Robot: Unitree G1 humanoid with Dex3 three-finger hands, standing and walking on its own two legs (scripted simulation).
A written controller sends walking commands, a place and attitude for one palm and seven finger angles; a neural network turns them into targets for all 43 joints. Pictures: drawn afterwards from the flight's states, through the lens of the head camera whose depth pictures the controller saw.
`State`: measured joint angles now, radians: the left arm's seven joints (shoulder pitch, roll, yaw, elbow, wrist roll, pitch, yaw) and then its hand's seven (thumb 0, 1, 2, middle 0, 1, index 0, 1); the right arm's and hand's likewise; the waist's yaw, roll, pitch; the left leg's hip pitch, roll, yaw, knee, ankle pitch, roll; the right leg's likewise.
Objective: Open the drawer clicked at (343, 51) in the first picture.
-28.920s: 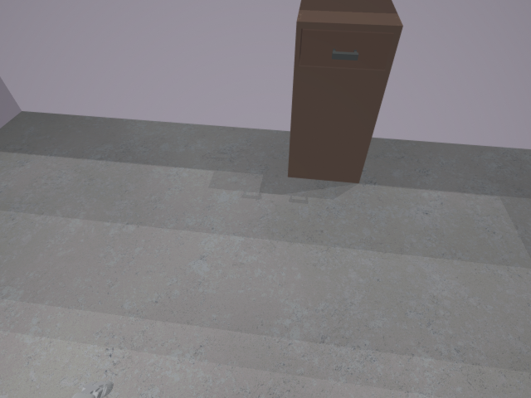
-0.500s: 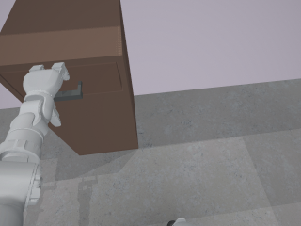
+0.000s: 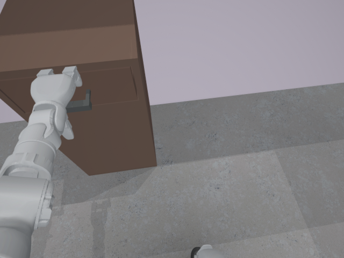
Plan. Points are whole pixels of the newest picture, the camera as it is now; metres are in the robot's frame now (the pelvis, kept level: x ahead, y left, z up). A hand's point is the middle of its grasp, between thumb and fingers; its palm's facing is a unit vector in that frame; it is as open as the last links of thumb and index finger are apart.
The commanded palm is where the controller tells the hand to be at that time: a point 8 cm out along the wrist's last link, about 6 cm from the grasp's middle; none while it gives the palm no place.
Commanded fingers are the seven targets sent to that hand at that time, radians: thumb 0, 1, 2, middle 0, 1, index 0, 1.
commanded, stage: re-aim the fingers above the handle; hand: left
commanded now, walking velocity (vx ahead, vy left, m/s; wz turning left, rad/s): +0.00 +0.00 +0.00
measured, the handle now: (73, 100) +0.54 +0.27 -0.02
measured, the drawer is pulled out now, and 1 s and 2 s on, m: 0.00 0.00 0.00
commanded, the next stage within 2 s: lower the fingers behind the handle in 1.64 s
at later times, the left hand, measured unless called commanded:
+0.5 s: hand (63, 111) +0.46 +0.25 +0.04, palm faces -0.07 +0.00 -1.00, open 13.8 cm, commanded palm +0.45 +0.25 +0.09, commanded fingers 0.00 -0.50 0.30 -0.30 -1.20 -0.30 -1.20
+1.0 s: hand (65, 106) +0.47 +0.25 +0.04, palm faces -0.03 -0.02 -1.00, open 13.8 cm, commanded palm +0.45 +0.26 +0.09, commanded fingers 0.00 -0.50 0.30 -0.30 -1.20 -0.30 -1.20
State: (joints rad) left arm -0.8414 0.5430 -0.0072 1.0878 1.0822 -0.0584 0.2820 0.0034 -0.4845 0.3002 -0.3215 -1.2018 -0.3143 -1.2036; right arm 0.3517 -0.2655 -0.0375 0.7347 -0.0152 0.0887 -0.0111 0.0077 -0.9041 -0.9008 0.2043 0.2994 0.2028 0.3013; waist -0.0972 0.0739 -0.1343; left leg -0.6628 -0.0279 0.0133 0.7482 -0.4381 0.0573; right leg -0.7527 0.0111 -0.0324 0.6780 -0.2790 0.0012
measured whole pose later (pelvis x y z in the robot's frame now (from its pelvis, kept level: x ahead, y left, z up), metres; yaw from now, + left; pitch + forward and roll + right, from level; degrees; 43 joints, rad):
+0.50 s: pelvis -0.01 -0.01 +0.00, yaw +1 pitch +19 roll -2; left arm -0.79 0.54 -0.03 1.03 1.09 -0.12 0.28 0.00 -0.49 0.30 -0.32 -1.20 -0.32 -1.20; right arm 0.33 -0.27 -0.05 0.73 -0.01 0.06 -0.03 0.01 -0.90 -0.90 0.20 0.30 0.20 0.30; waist -0.08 0.05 -0.13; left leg -0.64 -0.03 0.00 0.74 -0.42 0.05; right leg -0.73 0.01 -0.05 0.67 -0.27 -0.01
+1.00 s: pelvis +0.00 -0.01 +0.00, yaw +1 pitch +21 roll -2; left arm -0.78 0.58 0.04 0.99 1.09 -0.21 0.27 0.00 -0.48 0.30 -0.33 -1.20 -0.32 -1.20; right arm 0.37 -0.27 -0.05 0.74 -0.03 0.06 -0.04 0.01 -0.90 -0.90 0.21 0.30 0.20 0.30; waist -0.09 0.05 -0.13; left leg -0.69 -0.03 0.00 0.77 -0.44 0.04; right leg -0.78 0.01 -0.04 0.71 -0.29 -0.01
